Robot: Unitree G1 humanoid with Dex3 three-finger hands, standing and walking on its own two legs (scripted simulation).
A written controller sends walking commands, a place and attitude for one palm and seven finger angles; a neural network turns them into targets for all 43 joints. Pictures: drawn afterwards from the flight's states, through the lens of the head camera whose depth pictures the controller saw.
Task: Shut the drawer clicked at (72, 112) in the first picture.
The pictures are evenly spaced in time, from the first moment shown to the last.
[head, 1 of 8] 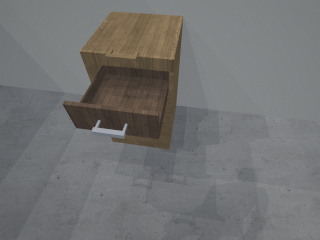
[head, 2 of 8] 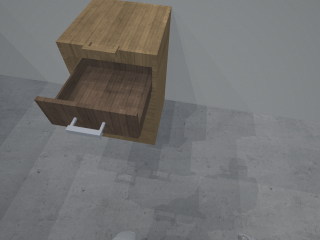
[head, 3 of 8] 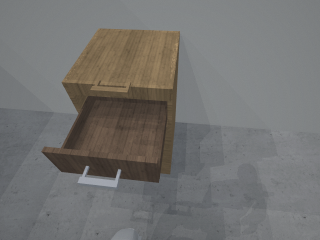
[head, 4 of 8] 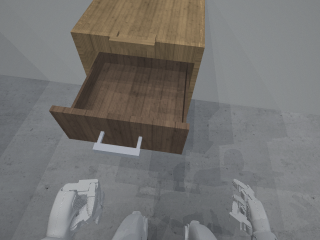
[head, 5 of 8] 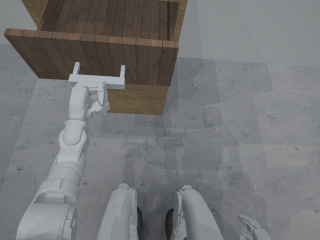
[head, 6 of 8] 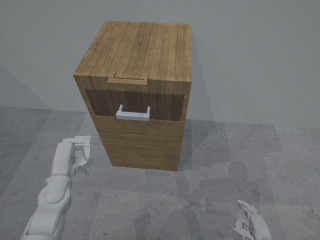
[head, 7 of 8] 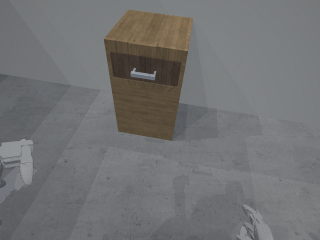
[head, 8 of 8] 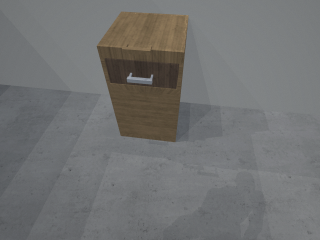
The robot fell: no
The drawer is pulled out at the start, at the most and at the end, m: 0.27 0.27 0.00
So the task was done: yes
